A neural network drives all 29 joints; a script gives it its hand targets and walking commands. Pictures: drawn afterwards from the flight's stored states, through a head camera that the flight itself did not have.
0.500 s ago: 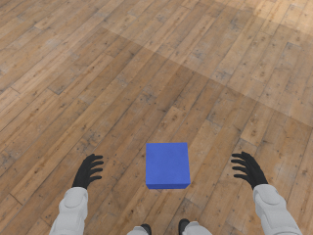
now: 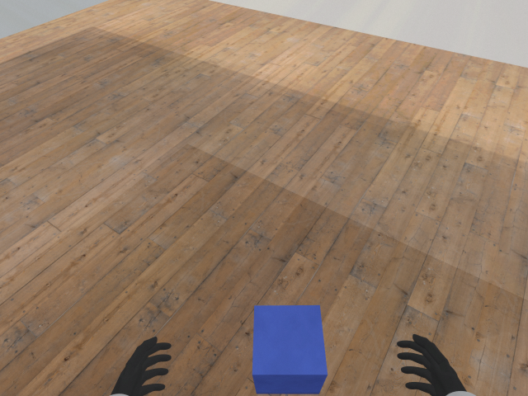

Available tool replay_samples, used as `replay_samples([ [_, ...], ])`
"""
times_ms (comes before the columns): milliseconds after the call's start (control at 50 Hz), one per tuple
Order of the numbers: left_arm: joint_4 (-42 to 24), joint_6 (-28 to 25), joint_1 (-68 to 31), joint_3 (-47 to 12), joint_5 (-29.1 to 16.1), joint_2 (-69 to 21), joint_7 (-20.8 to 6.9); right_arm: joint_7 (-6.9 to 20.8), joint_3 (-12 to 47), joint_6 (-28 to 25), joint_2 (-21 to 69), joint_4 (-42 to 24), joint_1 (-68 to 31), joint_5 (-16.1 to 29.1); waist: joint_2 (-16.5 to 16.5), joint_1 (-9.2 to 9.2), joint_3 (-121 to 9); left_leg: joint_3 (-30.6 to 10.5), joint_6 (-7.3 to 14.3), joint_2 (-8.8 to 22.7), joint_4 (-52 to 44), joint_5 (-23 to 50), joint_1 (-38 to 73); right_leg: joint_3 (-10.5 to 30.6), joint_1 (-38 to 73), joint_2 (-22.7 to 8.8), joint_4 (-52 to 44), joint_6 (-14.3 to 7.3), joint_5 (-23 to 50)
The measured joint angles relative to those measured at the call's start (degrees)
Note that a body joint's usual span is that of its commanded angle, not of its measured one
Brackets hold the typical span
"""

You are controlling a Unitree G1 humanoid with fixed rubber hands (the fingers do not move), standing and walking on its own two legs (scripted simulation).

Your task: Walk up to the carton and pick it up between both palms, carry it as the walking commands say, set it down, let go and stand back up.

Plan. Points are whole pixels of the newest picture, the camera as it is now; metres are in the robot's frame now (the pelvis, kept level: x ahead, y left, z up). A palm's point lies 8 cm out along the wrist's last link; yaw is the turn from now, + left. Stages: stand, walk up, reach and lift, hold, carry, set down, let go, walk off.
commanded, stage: let go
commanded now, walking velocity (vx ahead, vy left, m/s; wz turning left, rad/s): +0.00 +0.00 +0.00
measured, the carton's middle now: (287, 350) +0.39 -0.03 -0.65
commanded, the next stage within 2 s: stand in 0.10 s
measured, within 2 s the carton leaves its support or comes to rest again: neither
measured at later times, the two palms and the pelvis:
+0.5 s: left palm out of the picture +0.13 +0.27 -0.11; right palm out of the picture +0.13 -0.27 -0.11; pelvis +0.05 +0.00 -0.01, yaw +0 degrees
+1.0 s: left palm out of the picture +0.05 +0.25 -0.14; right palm out of the picture +0.05 -0.25 -0.14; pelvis +0.05 +0.00 -0.01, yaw +0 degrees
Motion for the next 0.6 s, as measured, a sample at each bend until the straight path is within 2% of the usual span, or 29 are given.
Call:
replay_samples([
  [100,-0.46,0.63,0.01,-0.16,0.0,-0.07,0.33,-0.52,0.11,1.06,-0.04,-0.95,-0.05,0.1,0.09,0.06,1.24,0.18,0.03,-0.05,0.1,-0.2,1.19,0.04,1.04,-0.08,0.39,0.02,-0.34],
  [200,8.19,-6.94,2.07,-0.64,1.92,2.1,3.76,-4.18,0.4,-6.84,-1.74,7.41,1.7,-2.34,-0.22,-0.24,-5.21,0.6,-0.47,0.27,1.65,-1.24,-4.34,-0.58,-4.44,-0.31,1.99,0.49,-1.46],
  [300,14.93,-10.92,4.34,-0.35,1.35,3.5,4.48,-5.01,0.15,-11.06,-3.26,13.73,4.07,-1.6,-0.35,-0.23,-8.8,0.53,-0.27,0.44,2.7,-2.58,-6.91,-0.79,-6.9,-0.17,2.84,0.11,-2.71],
  [600,21.04,-10.11,6.99,-2.01,0.4,3.73,5.54,-6.25,1.95,-10.38,-3.43,19.63,7.36,-0.14,-0.57,-0.24,-11.86,0.6,-0.08,0.28,5.9,-6.58,-7.64,-1.06,-7.97,-0.37,6.88,-0.04,-7.23],
])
